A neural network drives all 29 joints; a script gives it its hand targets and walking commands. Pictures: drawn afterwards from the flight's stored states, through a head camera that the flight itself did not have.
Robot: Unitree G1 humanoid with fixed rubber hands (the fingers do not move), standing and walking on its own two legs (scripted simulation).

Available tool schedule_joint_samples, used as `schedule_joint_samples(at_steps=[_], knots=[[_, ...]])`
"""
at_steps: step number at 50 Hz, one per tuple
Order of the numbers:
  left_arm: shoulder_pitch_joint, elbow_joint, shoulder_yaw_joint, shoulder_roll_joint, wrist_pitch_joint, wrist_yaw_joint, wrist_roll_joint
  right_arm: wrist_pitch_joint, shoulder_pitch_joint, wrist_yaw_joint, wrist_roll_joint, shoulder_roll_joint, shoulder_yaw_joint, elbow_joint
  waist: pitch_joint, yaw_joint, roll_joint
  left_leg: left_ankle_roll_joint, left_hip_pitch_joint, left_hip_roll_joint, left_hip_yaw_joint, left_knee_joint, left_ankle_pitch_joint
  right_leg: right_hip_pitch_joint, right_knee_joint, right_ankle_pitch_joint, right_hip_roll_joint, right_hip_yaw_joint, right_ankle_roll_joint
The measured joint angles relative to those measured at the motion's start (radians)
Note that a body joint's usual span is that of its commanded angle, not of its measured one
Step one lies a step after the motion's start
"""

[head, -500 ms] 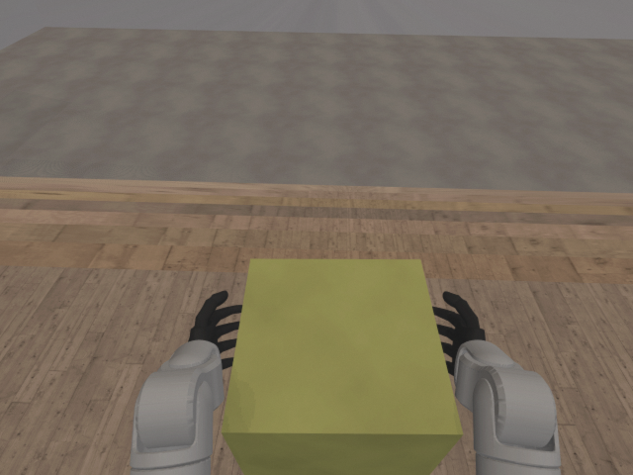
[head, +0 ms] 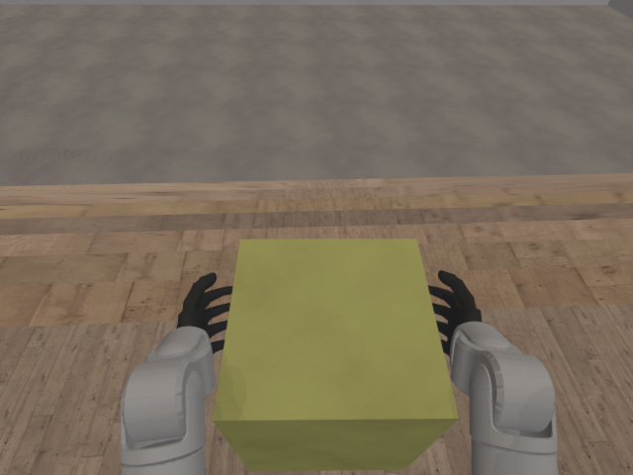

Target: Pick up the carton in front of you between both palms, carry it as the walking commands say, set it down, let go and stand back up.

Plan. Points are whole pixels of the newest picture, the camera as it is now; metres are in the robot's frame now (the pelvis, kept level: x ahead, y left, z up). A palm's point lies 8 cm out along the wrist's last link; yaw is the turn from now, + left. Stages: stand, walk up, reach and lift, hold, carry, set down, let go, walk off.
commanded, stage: carry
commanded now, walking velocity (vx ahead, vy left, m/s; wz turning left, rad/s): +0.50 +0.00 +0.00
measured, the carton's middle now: (327, 362) +0.27 -0.01 +0.01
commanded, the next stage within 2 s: none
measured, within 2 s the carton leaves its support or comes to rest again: neither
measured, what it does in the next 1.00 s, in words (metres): walks ahead: right foot, then left foot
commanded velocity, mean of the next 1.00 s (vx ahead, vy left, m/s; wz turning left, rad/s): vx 0.50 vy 0.00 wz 0.00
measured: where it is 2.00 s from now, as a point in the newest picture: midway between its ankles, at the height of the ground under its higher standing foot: (276, 257)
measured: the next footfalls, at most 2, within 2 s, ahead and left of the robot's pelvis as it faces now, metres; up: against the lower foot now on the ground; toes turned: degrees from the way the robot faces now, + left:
right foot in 0.08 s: +0.24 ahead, -0.10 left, +0.00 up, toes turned -10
left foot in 0.56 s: +0.57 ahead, +0.09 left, +0.00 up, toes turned +9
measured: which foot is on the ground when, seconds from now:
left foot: down 0.00-0.10, up 0.12-0.54, down 0.56-1.00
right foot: up 0.00-0.06, down 0.08-0.58, up 0.60-0.98, down 1.00-1.00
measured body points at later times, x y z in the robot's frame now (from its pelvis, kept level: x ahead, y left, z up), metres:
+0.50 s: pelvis +0.34 +0.00 -0.01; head +0.35 -0.01 +0.44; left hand +0.63 +0.16 +0.09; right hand +0.64 -0.14 +0.08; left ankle +0.49 +0.11 -0.71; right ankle +0.20 -0.09 -0.74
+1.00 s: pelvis +0.64 +0.03 -0.02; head +0.70 +0.04 +0.43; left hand +1.01 +0.20 +0.08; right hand +1.03 -0.10 +0.08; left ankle +0.54 +0.08 -0.73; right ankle +0.72 -0.04 -0.73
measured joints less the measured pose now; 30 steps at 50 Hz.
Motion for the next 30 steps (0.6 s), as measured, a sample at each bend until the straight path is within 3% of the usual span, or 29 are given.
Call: schedule_joint_samples(at_steps=[3,5,6,8,10,13,19,25,28,30], knots=[[0.012,0.002,-0.005,0.002,-0.002,-0.001,-0.001,0.001,0.012,0.002,-0.005,-0.002,0.007,-0.001,0.002,0.007,0.007,-0.03,0.065,0.022,-0.005,0.078,-0.102,0.082,-0.111,0.038,0.032,-0.057,-0.017],[0.008,0.04,-0.014,0.001,-0.02,-0.002,0.001,-0.005,0.015,0.005,-0.009,-0.003,-0.006,0.015,0.007,0.02,0.032,-0.036,0.004,0.071,-0.022,0.328,-0.139,0.113,-0.066,0.012,0.051,-0.084,-0.075],[0.002,0.065,-0.015,0.0,-0.029,-0.003,0.002,-0.01,0.015,0.006,-0.012,-0.003,-0.014,0.028,0.014,0.03,0.035,-0.034,-0.073,0.073,-0.067,0.511,-0.122,0.118,-0.029,-0.032,0.049,-0.09,-0.091],[0.004,0.095,-0.015,0.0,-0.037,-0.003,0.002,-0.013,0.021,0.008,-0.016,-0.003,-0.016,0.048,0.033,0.042,0.024,-0.017,-0.24,0.044,-0.137,0.815,-0.097,0.159,-0.037,-0.084,0.043,-0.091,-0.092],[0.021,0.095,-0.014,0.002,-0.041,-0.003,-0.002,-0.016,0.03,0.008,-0.02,-0.005,-0.005,0.055,0.048,0.051,0.013,0.0,-0.378,0.035,-0.149,0.934,-0.044,0.215,-0.091,-0.091,0.042,-0.088,-0.078],[0.047,0.068,-0.011,0.004,-0.049,-0.001,-0.01,-0.026,0.042,0.009,-0.022,-0.005,0.017,0.047,0.06,0.061,0.001,0.007,-0.523,0.046,-0.137,0.886,0.023,0.3,-0.169,-0.105,0.042,-0.076,-0.074],[0.048,0.023,-0.005,0.005,-0.065,0.0,-0.026,-0.047,0.049,0.007,-0.024,-0.006,0.035,0.002,0.04,0.06,-0.003,-0.004,-0.656,0.065,-0.108,0.6,0.148,0.455,-0.248,-0.178,0.041,-0.05,-0.047],[-0.061,0.041,0.017,0.001,-0.048,0.004,-0.028,-0.025,-0.036,-0.002,-0.01,-0.009,-0.012,-0.01,0.017,0.059,-0.007,0.036,-0.638,0.038,-0.061,0.383,0.269,0.601,-0.221,-0.327,0.042,-0.032,0.003],[-0.162,0.096,0.027,0.037,-0.025,0.019,-0.033,-0.01,-0.155,-0.011,0.003,-0.042,-0.022,0.071,0.016,0.045,-0.015,0.061,-0.553,-0.003,-0.026,0.311,0.255,0.623,-0.056,-0.451,0.018,-0.028,0.024],[-0.25,0.176,0.04,0.09,-0.02,0.021,-0.049,-0.02,-0.252,-0.02,0.008,-0.058,-0.026,0.172,0.035,0.01,-0.04,0.087,-0.567,-0.023,-0.018,0.415,0.21,0.518,0.251,-0.435,-0.009,0.031,0.01]])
